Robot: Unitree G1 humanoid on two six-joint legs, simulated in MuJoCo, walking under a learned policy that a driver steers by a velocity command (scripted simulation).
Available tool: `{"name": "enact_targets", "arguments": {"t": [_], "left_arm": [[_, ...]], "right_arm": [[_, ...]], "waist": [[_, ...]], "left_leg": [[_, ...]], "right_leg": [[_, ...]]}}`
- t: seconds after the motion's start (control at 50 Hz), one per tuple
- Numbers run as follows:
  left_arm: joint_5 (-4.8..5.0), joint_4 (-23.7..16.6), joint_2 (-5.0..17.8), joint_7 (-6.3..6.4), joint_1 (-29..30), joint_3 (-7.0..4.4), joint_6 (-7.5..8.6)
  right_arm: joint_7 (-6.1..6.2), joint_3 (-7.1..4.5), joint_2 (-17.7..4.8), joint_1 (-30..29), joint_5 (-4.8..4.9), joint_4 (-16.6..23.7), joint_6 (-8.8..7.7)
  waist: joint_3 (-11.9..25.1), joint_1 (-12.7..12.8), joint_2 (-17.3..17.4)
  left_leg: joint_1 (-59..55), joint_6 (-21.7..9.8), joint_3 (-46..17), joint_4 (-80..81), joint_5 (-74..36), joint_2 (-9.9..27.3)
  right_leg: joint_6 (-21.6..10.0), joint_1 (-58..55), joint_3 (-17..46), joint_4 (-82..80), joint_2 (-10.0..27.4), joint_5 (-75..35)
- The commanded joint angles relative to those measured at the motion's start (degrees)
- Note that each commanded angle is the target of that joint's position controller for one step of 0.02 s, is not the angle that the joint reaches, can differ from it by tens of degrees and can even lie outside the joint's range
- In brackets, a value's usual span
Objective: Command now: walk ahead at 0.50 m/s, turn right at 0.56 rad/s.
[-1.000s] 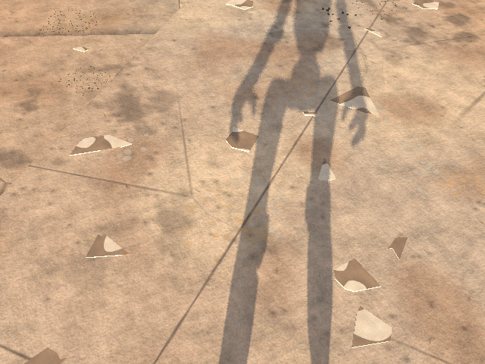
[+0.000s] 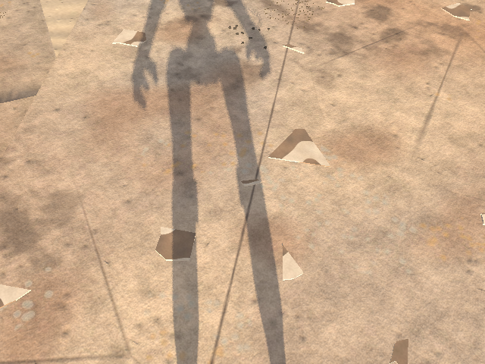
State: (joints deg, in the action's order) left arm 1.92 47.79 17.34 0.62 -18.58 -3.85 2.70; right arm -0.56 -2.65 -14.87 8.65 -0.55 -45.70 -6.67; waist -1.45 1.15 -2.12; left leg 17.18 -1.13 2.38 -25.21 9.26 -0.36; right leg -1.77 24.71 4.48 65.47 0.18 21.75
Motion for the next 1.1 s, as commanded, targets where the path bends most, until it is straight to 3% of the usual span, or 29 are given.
{"name": "enact_targets", "arguments": {"t": [0.02, 0.1, 0.18, 0.28, 0.34, 0.36, 0.38, 0.4, 0.42, 0.44, 0.46, 0.48, 0.5, 0.52, 0.58, 0.62, 0.68, 0.78, 0.84, 0.86, 0.88, 0.9, 0.92, 0.94, 0.96, 0.98, 1.0, 1.04, 1.1], "left_arm": [[0.01, -4.86, 3.14, -0.47, 0.34, -1.31, -0.29], [-0.36, -7.99, 1.65, -0.97, 4.57, -1.02, -0.86], [-0.44, -10.47, 0.69, -2.38, 10.71, -0.39, -0.31], [-0.39, -14.72, 0.67, -3.98, 18.70, -0.03, -0.31], [-0.54, -15.74, 3.04, -4.41, 16.61, -1.18, -0.72], [-0.51, -14.78, 4.91, -4.29, 11.62, -2.25, -0.91], [-0.40, -12.31, 7.69, -3.74, 2.39, -3.99, -1.08], [-0.37, -10.08, 12.52, -2.38, -6.79, -5.94, -1.72], [-0.23, -10.91, 18.40, -2.14, -3.89, -6.19, -1.05], [-0.67, -12.18, 13.81, -2.45, -6.10, -4.86, -0.18], [-0.99, -11.36, 10.62, -2.65, -3.99, -3.90, 0.65], [-0.68, -11.63, 8.86, -2.64, -0.42, -3.29, 1.00], [-0.89, -12.45, 7.20, -2.53, 3.73, -2.73, 1.00], [-1.56, -13.38, 6.01, -2.34, 5.97, -2.22, 1.04], [-1.35, -12.94, 7.14, -1.51, 5.78, -2.51, 1.45], [-1.19, -12.05, 8.33, -0.68, 3.94, -2.85, 1.39], [-0.85, -10.72, 7.84, -0.02, 1.65, -2.61, 0.97], [-0.58, -7.43, 7.57, 0.01, -3.82, -2.27, 0.84], [-0.86, -6.44, 8.10, 0.18, -3.94, -2.47, 0.18], [-0.83, -6.54, 8.01, 0.18, -2.92, -2.39, -0.02], [-1.13, -6.83, 6.76, 0.08, -2.28, -1.87, -0.11], [-1.98, -8.22, 4.75, 0.10, -1.90, -0.85, -0.08], [-0.58, -8.06, 0.57, 0.04, -10.41, 0.30, 0.69], [-0.14, -7.36, 4.50, -0.06, -8.99, -0.02, 1.19], [0.37, -8.39, 7.54, -0.22, -2.47, -0.90, 1.37], [-0.18, -9.50, 7.02, -0.21, 1.81, -0.62, 1.53], [-1.10, -10.16, 6.30, -0.34, 4.14, -0.71, 1.76], [-1.26, -9.52, 4.66, -0.59, 2.41, -0.75, 1.46], [-1.59, -9.91, 2.28, -0.56, 3.78, -0.07, 1.02]], "right_arm": [[0.11, -1.70, -6.08, 2.36, -0.23, 1.46, -0.46], [0.47, -2.68, -8.21, 3.96, 0.05, -0.04, -0.80], [0.94, -3.16, -9.92, 4.87, 0.31, -0.57, 0.04], [1.19, -3.83, -11.90, 8.87, 1.50, -2.06, 1.62], [1.59, -4.48, -14.14, 8.35, 2.04, -1.76, 2.80], [1.80, -4.69, -14.89, 8.00, 2.16, -1.52, 3.29], [2.04, -4.44, -14.50, 7.13, 2.37, -1.11, 3.59], [2.12, -3.34, -11.89, 8.06, 0.96, 0.07, 3.21], [1.24, -0.76, -3.53, 12.83, -0.86, 3.65, 1.45], [0.38, -1.36, -8.46, 6.53, 1.47, 4.55, -0.87], [0.00, -1.93, -10.51, 1.99, 3.30, 6.17, -1.83], [0.31, -1.71, -10.08, 1.96, 2.49, 5.80, -2.22], [0.74, -2.07, -10.31, 2.44, 0.94, 5.00, -2.06], [0.69, -2.46, -10.74, 3.78, 0.39, 4.77, -1.35], [0.71, -2.20, -8.53, 3.82, -0.43, 5.57, 0.41], [0.87, -1.72, -7.18, -0.34, -0.59, 7.16, 0.77], [0.18, -0.79, -5.20, -6.03, -0.20, 8.41, 0.44], [-1.32, -0.91, -6.52, -12.12, 0.79, 10.57, -0.62], [-1.53, -1.60, -8.03, -10.00, 0.80, 10.81, -0.99], [-1.34, -2.11, -8.72, -6.39, 0.68, 10.02, -1.14], [-1.02, -3.04, -10.44, -0.08, 0.32, 8.50, -1.28], [-0.70, -3.71, -13.30, 9.16, -0.48, 7.68, -1.32], [-1.12, -5.04, -17.10, 15.21, -0.57, 5.12, -0.65], [-1.55, -3.67, -11.77, 16.11, 1.17, 4.69, -0.44], [-1.34, -2.82, -9.05, 12.68, 1.39, 5.12, -0.12], [-1.19, -2.35, -8.36, 9.14, 0.71, 5.87, 0.36], [-1.20, -1.97, -7.44, 7.08, 0.33, 5.77, 0.56], [-1.16, -1.49, -6.39, 5.84, -0.08, 5.71, 0.26], [-0.87, -1.93, -8.16, 7.07, 0.78, 4.48, -0.07]], "waist": [[1.26, -1.75, 9.00], [0.08, -1.99, 6.18], [-1.20, -3.87, 5.42], [-3.67, -5.87, 5.01], [-0.50, -2.66, 7.41], [2.70, 0.47, 7.95], [7.49, 5.64, 6.73], [12.69, 9.06, 0.28], [17.43, 0.98, -13.00], [22.45, 5.90, -6.51], [13.70, 5.78, -3.85], [8.91, 3.01, 0.38], [5.95, 0.49, 1.69], [4.94, -1.47, 0.68], [3.70, -2.73, 0.51], [2.05, -1.59, 0.16], [1.30, 1.09, -1.86], [-0.27, 4.04, -2.78], [-0.40, 2.38, -4.66], [1.05, 0.17, -5.01], [5.74, -2.95, -3.91], [14.56, -6.80, 0.72], [21.87, -4.43, 18.15], [19.47, -5.82, 15.91], [10.56, -6.51, 9.88], [6.10, -5.24, 5.04], [2.23, -3.93, 4.00], [2.24, -1.61, 7.00], [1.74, -1.31, 7.24]], "left_leg": [[-11.79, -7.58, -13.44, 14.93, -3.45, 15.04], [-13.13, -9.48, -6.24, 17.00, -12.30, 15.75], [-14.63, -8.44, 1.17, 17.40, -14.77, 14.67], [-20.88, -7.10, 5.60, 14.94, -18.58, 16.80], [-23.45, -5.43, 8.54, 5.80, -40.82, 17.17], [-22.84, -4.81, 9.55, -2.00, -48.63, 16.61], [-17.82, -3.09, 11.09, -13.76, -48.06, 14.67], [-2.79, -0.41, 11.02, -31.57, -28.31, 12.14], [22.22, 2.59, 4.24, -50.11, 24.78, 0.04], [28.45, 1.74, -7.58, -55.51, 25.31, 0.09], [32.60, 0.59, -7.38, -53.63, 19.25, 2.65], [29.70, 0.09, -7.20, -48.38, 14.15, 5.13], [25.35, 0.64, -7.10, -43.61, 11.30, 6.78], [21.30, 1.10, -7.48, -41.17, 9.36, 7.81], [17.87, 3.68, -5.90, -34.95, 5.59, 7.15], [18.82, 5.03, -5.28, -27.73, -0.92, 6.08], [15.22, 5.04, -4.52, -13.69, -13.06, 3.77], [14.38, 2.55, -5.05, -4.76, -15.20, 2.49], [12.87, -0.18, -4.44, -2.71, -7.16, 1.84], [8.01, -1.52, -2.95, -0.85, -6.16, 0.67], [-1.80, -3.55, -2.86, -0.30, -8.37, 1.17], [-17.49, -7.57, -11.89, -2.71, -10.93, 9.74], [-37.65, -16.94, -37.15, 1.46, 1.23, 21.27], [-37.71, -16.31, -46.13, 7.31, 13.75, 22.70], [-30.66, -13.79, -38.22, 8.38, 15.40, 20.81], [-23.13, -12.25, -31.34, 9.34, 10.78, 18.33], [-16.98, -12.23, -27.04, 10.97, 4.63, 16.22], [-11.87, -11.57, -21.34, 13.23, -3.09, 13.13], [-9.65, -12.96, -16.32, 15.79, -9.83, 12.85]], "right_leg": [[0.71, 13.13, 1.78, 0.84, 6.71, -5.58], [1.69, 16.94, 1.60, -6.69, 7.36, -12.16], [1.26, 15.20, -1.49, -19.14, 6.68, -21.93], [-0.94, 15.11, -5.80, -27.28, 5.11, -19.71], [-4.16, 7.40, -9.90, -28.77, 0.75, -11.73], [-5.69, 0.45, -11.27, -29.39, -1.70, -9.84], [-7.88, -13.02, -11.46, -33.39, -4.03, -13.64], [-11.23, -31.12, 0.19, -34.65, 2.54, -14.00], [-21.48, -47.37, 33.47, -40.49, 16.64, -5.60], [-22.67, -48.86, 42.91, -48.07, 19.47, -0.07], [-19.81, -43.11, 34.18, -48.93, 17.77, -4.53], [-17.53, -34.31, 26.87, -48.84, 14.94, -9.87], [-15.89, -26.27, 21.55, -49.36, 12.57, -15.77], [-15.37, -21.12, 18.63, -50.66, 11.01, -20.26], [-16.04, -13.74, 14.01, -52.88, 9.08, -28.22], [-15.04, -11.68, 11.40, -53.23, 7.35, -28.55], [-11.82, -10.49, 7.86, -52.37, 4.51, -23.52], [-10.68, -17.47, 11.99, -49.13, 8.55, -19.51], [-9.46, -23.11, 14.83, -45.39, 11.15, -26.10], [-8.59, -23.64, 14.10, -41.88, 10.14, -33.41], [-7.14, -22.41, 11.68, -33.90, 7.05, -39.71], [-5.02, -14.33, 8.55, -18.71, 3.50, -31.20], [-0.29, 7.56, 3.24, 1.87, -5.78, -0.40], [-0.18, 16.11, 7.18, 8.55, -4.32, 10.89], [-0.33, 19.46, 6.67, 10.37, -1.60, 6.63], [-0.35, 18.26, 3.70, 8.31, 1.16, 2.23], [-0.09, 17.46, 2.40, 4.29, 2.97, -0.75], [0.35, 12.16, 1.46, -0.62, 5.16, -3.83], [1.72, 12.43, -0.48, -7.50, 6.02, -6.17]]}}
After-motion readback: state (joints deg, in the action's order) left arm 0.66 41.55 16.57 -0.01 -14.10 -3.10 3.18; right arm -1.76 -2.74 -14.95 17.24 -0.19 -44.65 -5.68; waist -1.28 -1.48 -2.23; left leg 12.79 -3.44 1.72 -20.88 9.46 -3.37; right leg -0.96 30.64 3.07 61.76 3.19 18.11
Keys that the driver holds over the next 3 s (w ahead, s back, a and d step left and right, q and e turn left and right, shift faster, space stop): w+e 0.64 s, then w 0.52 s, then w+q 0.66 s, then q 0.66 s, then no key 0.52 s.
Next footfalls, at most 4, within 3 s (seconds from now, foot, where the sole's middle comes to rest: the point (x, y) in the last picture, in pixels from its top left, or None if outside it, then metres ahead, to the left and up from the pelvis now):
0.40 right None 0.33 -0.17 -0.78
0.88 left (282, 297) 0.68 -0.10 -0.78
1.40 right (391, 266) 0.79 -0.44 -0.78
1.90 left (323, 180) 1.14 -0.26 -0.78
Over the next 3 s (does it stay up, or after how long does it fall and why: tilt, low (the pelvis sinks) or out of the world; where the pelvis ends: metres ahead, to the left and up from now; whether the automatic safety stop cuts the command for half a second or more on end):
stays up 1.11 -0.33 0.00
